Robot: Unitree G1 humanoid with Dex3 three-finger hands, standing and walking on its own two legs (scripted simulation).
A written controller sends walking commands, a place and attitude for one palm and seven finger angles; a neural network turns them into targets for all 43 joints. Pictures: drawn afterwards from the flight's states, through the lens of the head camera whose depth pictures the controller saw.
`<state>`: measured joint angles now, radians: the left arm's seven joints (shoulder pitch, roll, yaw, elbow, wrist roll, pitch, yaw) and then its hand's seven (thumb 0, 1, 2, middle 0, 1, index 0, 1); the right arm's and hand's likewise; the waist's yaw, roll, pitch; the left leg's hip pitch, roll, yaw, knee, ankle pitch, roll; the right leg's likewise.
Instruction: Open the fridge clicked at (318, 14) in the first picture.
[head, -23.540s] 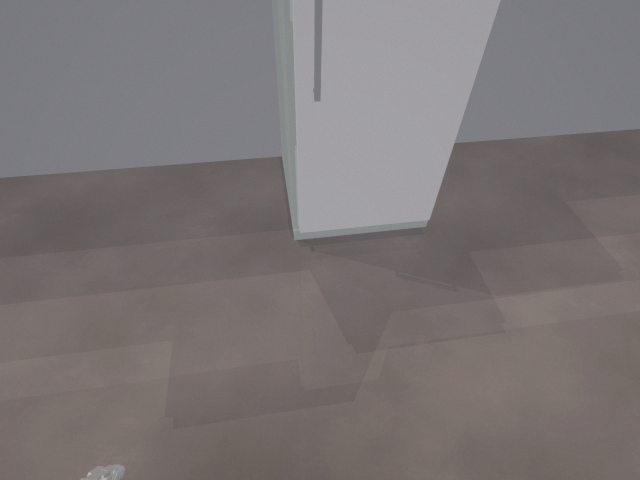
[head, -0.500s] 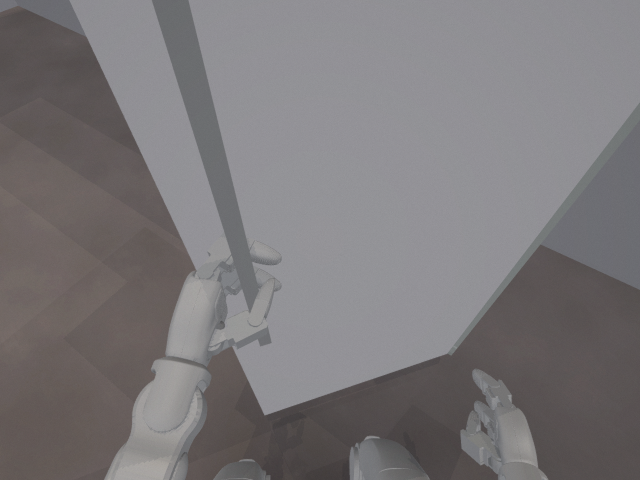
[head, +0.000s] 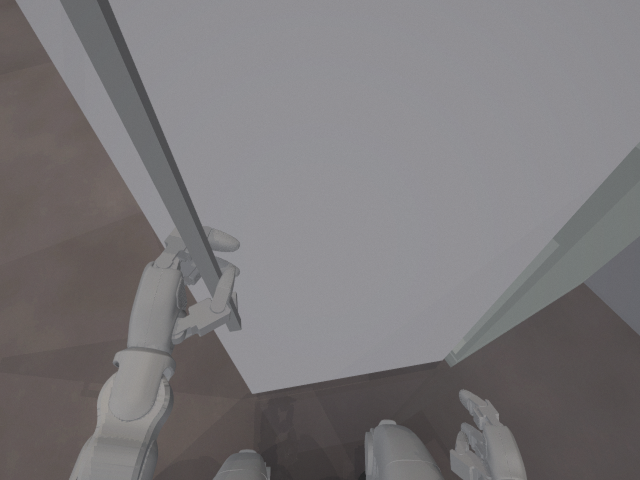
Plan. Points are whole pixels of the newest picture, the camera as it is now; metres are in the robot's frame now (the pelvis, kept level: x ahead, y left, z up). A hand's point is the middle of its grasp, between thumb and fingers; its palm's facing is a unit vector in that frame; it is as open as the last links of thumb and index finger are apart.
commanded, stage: walk backward, drawing the door open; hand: left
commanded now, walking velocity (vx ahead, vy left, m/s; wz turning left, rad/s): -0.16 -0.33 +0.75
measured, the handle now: (191, 214) +0.33 +0.14 +0.17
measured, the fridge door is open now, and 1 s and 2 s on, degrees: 70 83 79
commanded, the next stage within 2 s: stop walking and hold the door back in 0.06 s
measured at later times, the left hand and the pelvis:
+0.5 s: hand (268, 386) +0.20 +0.06 +0.10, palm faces +0.47 -0.84 -0.27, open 5.4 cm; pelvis -0.08 -0.22 +0.03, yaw +15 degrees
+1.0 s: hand (264, 375) +0.20 +0.06 +0.11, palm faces +0.54 -0.79 -0.29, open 5.4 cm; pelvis -0.16 -0.29 +0.01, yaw +17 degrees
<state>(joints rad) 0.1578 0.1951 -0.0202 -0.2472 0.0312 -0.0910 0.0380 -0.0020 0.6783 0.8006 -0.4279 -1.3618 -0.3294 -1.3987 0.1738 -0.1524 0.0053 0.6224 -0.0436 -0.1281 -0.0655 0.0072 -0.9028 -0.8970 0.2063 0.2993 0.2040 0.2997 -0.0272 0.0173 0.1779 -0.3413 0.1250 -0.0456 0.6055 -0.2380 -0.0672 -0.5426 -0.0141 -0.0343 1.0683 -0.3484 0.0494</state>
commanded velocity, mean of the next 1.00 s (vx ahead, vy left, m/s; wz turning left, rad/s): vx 0.16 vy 0.17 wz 0.10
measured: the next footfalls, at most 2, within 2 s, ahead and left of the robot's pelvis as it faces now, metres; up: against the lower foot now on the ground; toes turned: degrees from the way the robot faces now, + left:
right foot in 0.10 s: +0.06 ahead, -0.20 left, +0.00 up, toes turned +2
left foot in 0.56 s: -0.11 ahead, -0.10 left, +0.00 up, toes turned +24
